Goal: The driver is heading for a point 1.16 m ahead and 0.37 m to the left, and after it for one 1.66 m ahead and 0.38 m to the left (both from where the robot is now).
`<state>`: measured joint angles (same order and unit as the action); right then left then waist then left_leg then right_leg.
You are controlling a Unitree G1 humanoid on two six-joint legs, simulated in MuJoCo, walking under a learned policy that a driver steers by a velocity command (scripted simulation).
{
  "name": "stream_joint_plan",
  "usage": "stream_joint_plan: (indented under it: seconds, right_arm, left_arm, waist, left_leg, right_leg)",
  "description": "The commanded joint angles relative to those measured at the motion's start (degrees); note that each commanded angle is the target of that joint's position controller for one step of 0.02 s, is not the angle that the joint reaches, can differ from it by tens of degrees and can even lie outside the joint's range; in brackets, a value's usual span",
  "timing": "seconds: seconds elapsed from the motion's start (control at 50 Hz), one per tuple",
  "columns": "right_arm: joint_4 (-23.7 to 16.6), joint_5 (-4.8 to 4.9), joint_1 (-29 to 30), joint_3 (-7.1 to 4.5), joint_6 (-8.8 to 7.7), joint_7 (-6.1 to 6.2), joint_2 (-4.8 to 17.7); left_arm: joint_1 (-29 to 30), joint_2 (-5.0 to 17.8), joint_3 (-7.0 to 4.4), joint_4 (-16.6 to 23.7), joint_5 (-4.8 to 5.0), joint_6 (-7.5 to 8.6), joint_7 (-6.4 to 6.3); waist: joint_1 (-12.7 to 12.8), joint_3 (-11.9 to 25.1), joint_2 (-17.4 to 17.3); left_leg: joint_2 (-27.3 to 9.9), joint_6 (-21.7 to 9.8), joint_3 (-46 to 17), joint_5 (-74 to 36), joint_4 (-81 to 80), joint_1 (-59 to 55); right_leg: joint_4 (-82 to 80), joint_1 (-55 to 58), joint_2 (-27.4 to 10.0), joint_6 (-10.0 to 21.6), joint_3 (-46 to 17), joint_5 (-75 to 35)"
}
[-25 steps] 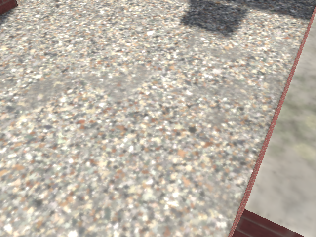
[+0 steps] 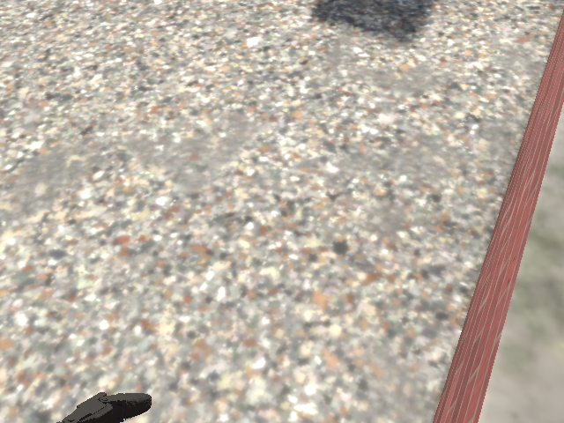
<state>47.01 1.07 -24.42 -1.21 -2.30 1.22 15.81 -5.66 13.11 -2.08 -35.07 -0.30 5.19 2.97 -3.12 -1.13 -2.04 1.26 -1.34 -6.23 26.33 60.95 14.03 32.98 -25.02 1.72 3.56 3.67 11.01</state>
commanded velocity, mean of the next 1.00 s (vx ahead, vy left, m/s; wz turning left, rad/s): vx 0.49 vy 0.00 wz -0.01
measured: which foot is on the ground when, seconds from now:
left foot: up 0.00-0.46, down 0.48-1.00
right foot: down 0.00-0.48, up 0.50-1.00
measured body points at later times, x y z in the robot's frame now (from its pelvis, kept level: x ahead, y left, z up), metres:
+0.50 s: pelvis +0.22 +0.09 -0.01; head +0.24 +0.13 +0.44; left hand +0.29 +0.36 -0.16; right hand +0.18 -0.21 -0.11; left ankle +0.31 +0.22 -0.73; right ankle +0.07 -0.08 -0.71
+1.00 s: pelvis +0.46 +0.14 +0.01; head +0.48 +0.15 +0.46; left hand +0.69 +0.36 -0.08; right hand +0.43 -0.12 -0.12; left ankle +0.31 +0.22 -0.72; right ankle +0.67 +0.00 -0.68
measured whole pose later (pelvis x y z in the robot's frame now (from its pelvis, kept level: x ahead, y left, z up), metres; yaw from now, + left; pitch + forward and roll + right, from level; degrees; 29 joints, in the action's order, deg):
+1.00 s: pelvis +0.46 +0.14 +0.01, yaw +0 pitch +1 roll +1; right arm 50.9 0.3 -26.3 -3.2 -4.3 1.1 12.2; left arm -0.5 12.9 -3.3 -45.0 1.2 4.2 2.3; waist -4.1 -0.5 2.1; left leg 3.5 -3.2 3.3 18.2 8.5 -8.3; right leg 32.6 -37.3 -4.3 1.6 1.5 -5.9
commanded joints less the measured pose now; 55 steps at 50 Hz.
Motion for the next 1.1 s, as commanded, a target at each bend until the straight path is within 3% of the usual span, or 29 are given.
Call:
stream_joint_plan:
  seconds: [0.02, 0.06, 0.1, 0.12, 0.14, 0.16, 0.18, 0.22, 0.26, 0.3, 0.32, 0.34, 0.38, 0.42, 0.44, 0.46, 0.48, 0.5, 0.52, 0.54, 0.58, 0.64, 0.72, 0.86, 0.98, 1.04, 1.06, 1.08, 1.1]
  right_arm:
    - [-6.8, 0.27, 4.6, -1.56, -2.61, -0.49, 5.9]
    - [-5.7, -0.59, 1.7, -2.19, -1.56, -0.69, 4.9]
    - [-5.7, -0.92, 3.0, -2.72, -0.10, -1.11, 4.9]
    - [-5.7, -1.17, 2.5, -2.43, 0.06, -1.25, 3.9]
    - [-4.7, -1.78, -0.1, -2.80, 0.99, -1.35, 3.2]
    - [-5.0, -2.25, -0.3, -2.72, 1.36, -1.15, 3.3]
    - [-4.2, -2.01, -6.6, -2.49, 1.93, -1.60, 2.2]
    - [-3.8, -2.13, -2.9, -2.31, 2.14, -1.37, 2.3]
    - [-5.9, -2.19, 2.0, -2.54, 2.15, -1.38, 2.0]
    - [-7.0, -1.44, 5.3, -2.61, 1.93, -1.64, 1.1]
    - [-7.1, -0.22, 8.3, -2.60, 0.56, -1.90, 1.0]
    - [-6.6, -0.16, 9.1, -2.54, -0.08, -2.32, 0.7]
    - [-5.1, -0.13, 7.7, -2.40, -0.76, -2.68, 0.3]
    - [-3.6, 0.36, 4.4, -2.82, -0.66, -3.32, 1.6]
    - [-2.3, 0.03, 0.7, -3.29, -0.75, -3.29, 2.2]
    - [0.0, -0.28, -7.3, -4.17, -0.74, -2.98, 3.7]
    - [2.0, -0.74, -15.8, -6.02, -1.10, -2.10, 8.7]
    - [1.6, -1.18, -18.0, -6.88, -1.18, -1.43, 15.6]
    - [1.7, -1.85, -19.2, -5.32, -2.16, -2.13, 9.7]
    - [1.2, -1.75, -15.9, -4.61, -3.07, -2.32, 7.0]
    - [-1.0, -1.90, -8.3, -3.47, -3.07, -1.92, 5.3]
    - [-1.1, -1.95, -7.2, -2.63, -3.62, -0.54, 3.7]
    - [-0.2, -1.67, -9.2, -3.03, -3.89, 0.61, 5.2]
    - [1.1, -1.33, -6.0, -3.32, -3.04, 0.95, 4.2]
    - [3.1, -0.49, -6.2, -4.17, -2.02, -0.16, 4.5]
    - [2.8, -0.10, -3.3, -4.84, -1.67, -0.30, 6.4]
    - [2.7, -0.14, -2.0, -5.01, -1.37, -0.34, 7.3]
    - [2.4, -0.37, 0.4, -4.89, -1.15, -0.16, 7.9]
    - [1.1, -0.92, 0.8, -4.01, -1.24, -0.07, 6.4]
  left_arm:
    - [-13.3, 7.7, -3.01, -1.9, -0.43, -0.23, -0.67]
    - [-9.3, 5.6, -2.38, -2.6, -1.09, 0.06, -0.69]
    - [-9.0, 4.5, -1.76, -3.4, -1.09, 0.77, -0.66]
    - [-9.3, 5.5, -2.20, -4.3, -0.99, 0.86, -0.80]
    - [-10.5, 6.8, -2.41, -5.2, -2.88, 0.36, -0.77]
    - [-10.6, 7.8, -2.54, -5.4, -1.59, 0.05, -1.59]
    - [-4.3, 8.1, -2.38, -5.0, -1.21, -0.94, -2.33]
    - [-10.6, 9.1, -2.68, -6.8, -1.20, -1.03, -3.10]
    - [-14.2, 9.3, -2.42, -9.3, -1.21, -1.48, -3.48]
    - [-15.4, 10.3, -2.72, -10.5, -0.68, -2.00, -4.33]
    - [-15.0, 10.7, -3.21, -10.8, 0.72, -2.34, -4.71]
    - [-15.1, 11.5, -3.55, -11.1, 0.95, -2.72, -4.85]
    - [-14.9, 12.7, -4.51, -11.2, 1.67, -3.33, -4.43]
    - [-13.6, 11.5, -4.45, -10.6, 1.89, -3.37, -3.24]
    - [-12.1, 10.8, -4.51, -10.8, 2.59, -3.68, -2.90]
    - [-11.0, 9.2, -3.89, -11.0, 2.35, -3.89, -2.66]
    - [-11.4, 5.4, -2.37, -11.3, 1.15, -3.81, -2.73]
    - [-18.6, -1.5, -0.57, -9.9, 0.00, -2.82, -2.67]
    - [-18.5, 2.1, -1.38, -10.4, 1.83, -1.42, -2.76]
    - [-13.6, 6.9, -2.57, -9.6, 3.60, -1.04, -2.37]
    - [-3.3, 6.2, -2.09, -6.1, 2.73, -0.96, -2.63]
    - [-5.5, 5.4, -2.74, -7.6, 2.40, -1.71, -2.38]
    - [-1.3, 4.3, -3.02, -8.0, 1.71, -2.14, -2.70]
    - [9.3, 2.7, -2.31, -6.4, 1.36, -0.78, -1.88]
    - [15.9, 2.2, -1.26, -3.7, 1.61, 0.43, -0.23]
    - [10.4, 5.9, -2.25, -4.4, 1.25, 0.62, 0.34]
    - [5.1, 8.0, -3.13, -5.7, 1.15, 0.43, 0.06]
    - [-4.8, 10.6, -4.40, -8.4, 1.01, 0.26, -0.59]
    - [-16.5, 14.2, -5.26, -10.8, -0.01, 0.02, -1.52]
  waist:
    - [6.1, 4.3, 2.4]
    - [1.3, 1.3, 5.1]
    - [1.6, 0.8, 4.0]
    - [1.1, 0.7, 2.5]
    - [1.3, 1.0, 1.2]
    - [1.3, 2.5, 3.9]
    - [-3.2, 4.6, 8.2]
    - [2.4, 5.1, 6.8]
    - [4.4, 1.4, 7.4]
    - [5.4, -1.8, 8.5]
    - [5.1, -3.4, 8.8]
    - [5.5, -3.8, 8.4]
    - [4.9, -5.1, 7.2]
    - [3.7, -5.4, 8.3]
    - [1.5, -5.9, 6.4]
    - [-2.4, -3.4, 4.8]
    - [-6.1, 1.8, -4.6]
    - [-0.5, 7.5, -27.0]
    - [-1.3, 12.1, -26.9]
    - [-1.4, 8.7, -19.5]
    - [-1.0, 1.9, -8.8]
    - [1.0, -0.3, -8.4]
    - [0.5, -4.7, -0.8]
    - [-1.1, -7.2, -0.8]
    - [-2.2, -8.5, -0.9]
    - [1.3, -1.8, -4.0]
    - [4.1, 2.1, -5.6]
    - [9.6, 7.8, -5.1]
    - [13.2, 16.6, -1.3]
  left_leg:
    - [-3.7, 1.0, -4.5, -9.1, 19.0, 30.4]
    - [-6.1, 2.2, -4.7, -15.0, 15.1, 26.4]
    - [-6.3, 3.0, -3.4, -15.7, 13.1, 24.6]
    - [-6.3, 3.5, -2.9, -17.1, 11.0, 25.9]
    - [-4.6, 4.2, -4.7, -17.9, 11.2, 27.1]
    - [-6.9, 4.5, -2.1, -20.0, 8.0, 27.3]
    - [-5.4, 5.7, -1.9, -20.7, 5.2, 28.9]
    - [-8.3, 6.3, 1.0, -27.9, -0.3, 26.1]
    - [-9.1, 5.5, 2.2, -31.0, -6.3, 27.9]
    - [-9.7, 4.4, 2.5, -31.1, -12.4, 28.7]
    - [-9.8, 4.7, 3.1, -30.3, -18.0, 26.4]
    - [-9.0, 4.6, 4.5, -30.3, -20.5, 23.5]
    - [-8.7, 3.6, 5.3, -26.7, -22.9, 20.3]
    - [-8.4, 1.4, 7.2, -21.1, -24.5, 16.0]
    - [-7.0, 0.3, 8.6, -18.0, -25.9, 12.7]
    - [-4.0, -1.2, 11.3, -15.3, -27.4, 4.5]
    - [-4.5, -2.5, 7.8, -14.9, -29.4, -8.0]
    - [-16.6, -10.6, -16.8, -11.1, -35.7, -21.8]
    - [-19.5, -12.3, -32.6, 1.3, -47.6, -21.3]
    - [-20.1, -10.0, -29.4, 9.1, -48.8, -17.3]
    - [-18.0, -8.4, -19.7, 7.3, -48.5, -7.0]
    - [-15.0, -7.2, -12.5, -0.1, -52.3, -5.0]
    - [-16.0, -7.1, -8.3, -10.9, -54.9, -8.6]
    - [-12.1, -6.9, 3.3, -25.0, -57.3, -8.6]
    - [-14.8, -9.3, 4.4, -33.1, -53.5, -18.9]
    - [-15.8, -8.0, 5.0, -55.8, -45.2, -24.1]
    - [-15.0, -7.1, 5.6, -66.1, -38.8, -24.9]
    - [-12.3, -5.2, 7.7, -69.6, -27.1, -21.3]
    - [-9.8, -3.6, 7.9, -51.2, -9.6, -6.2]
  right_leg:
    - [-18.4, 26.0, -20.7, 9.3, -30.3, 6.3]
    - [-21.0, 17.2, -16.4, 8.2, -22.1, 0.6]
    - [-20.5, 14.1, -14.7, 7.9, -15.7, -7.2]
    - [-19.6, 13.6, -14.4, 7.6, -12.5, -11.6]
    - [-17.7, 14.1, -16.6, 7.9, -12.3, -21.2]
    - [-19.4, 14.1, -15.3, 8.1, -8.2, -17.1]
    - [-19.2, 19.4, -14.3, 6.6, -2.6, -12.5]
    - [-21.0, 16.3, -14.9, 7.0, -4.6, -6.6]
    - [-21.8, 16.6, -16.9, 7.8, -6.7, -5.3]
    - [-22.9, 18.5, -17.7, 7.1, -6.4, -3.4]
    - [-23.1, 18.1, -16.1, 5.6, -5.1, -2.0]
    - [-23.3, 18.0, -16.6, 5.2, -4.6, -1.1]
    - [-23.8, 18.7, -19.1, 5.5, -5.9, 2.5]
    - [-22.6, 19.8, -20.3, 5.6, -6.3, 6.9]
    - [-18.5, 19.1, -19.8, 5.2, -6.0, 5.2]
    - [-9.2, 17.4, -17.0, 3.8, -3.5, -3.3]
    - [10.5, 11.4, -9.9, 0.6, 0.5, -4.4]
    - [34.7, -6.8, 0.6, -4.2, -1.1, 18.3]
    - [44.9, -11.1, 2.2, -3.2, -10.5, 21.5]
    - [48.8, -13.3, -1.6, -1.2, -11.0, 17.3]
    - [44.6, -14.5, -6.7, 1.6, -8.5, 7.6]
    - [37.0, -10.6, -8.2, 2.3, -7.9, -0.3]
    - [27.9, -18.3, -8.3, -0.1, -7.6, -5.9]
    - [9.5, -17.6, -7.8, -3.7, -3.4, -19.9]
    - [-2.4, -18.3, -5.8, -1.5, -1.9, -16.0]
    - [-4.1, -9.3, -2.1, 1.5, 0.1, -10.7]
    - [-4.0, -2.3, 0.1, 2.7, 1.3, -8.8]
    - [-5.5, 11.0, 1.4, 4.4, 2.0, -10.5]
    - [-2.8, 31.9, -9.1, 8.2, -9.9, -8.7]
Keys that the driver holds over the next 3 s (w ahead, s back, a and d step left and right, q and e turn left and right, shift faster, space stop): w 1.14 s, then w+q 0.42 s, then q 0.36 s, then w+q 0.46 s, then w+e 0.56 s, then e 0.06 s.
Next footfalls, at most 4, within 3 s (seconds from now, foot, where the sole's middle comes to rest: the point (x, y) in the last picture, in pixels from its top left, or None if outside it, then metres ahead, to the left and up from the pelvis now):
0.48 left None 0.35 0.22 -0.76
1.10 right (280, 316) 0.73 0.02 -0.76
1.64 left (181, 231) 1.02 0.29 -0.76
2.16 right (236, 182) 1.19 0.13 -0.76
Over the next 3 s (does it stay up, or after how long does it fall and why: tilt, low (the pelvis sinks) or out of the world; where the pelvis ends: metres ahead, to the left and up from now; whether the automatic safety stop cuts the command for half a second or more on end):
stays up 1.35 0.46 0.01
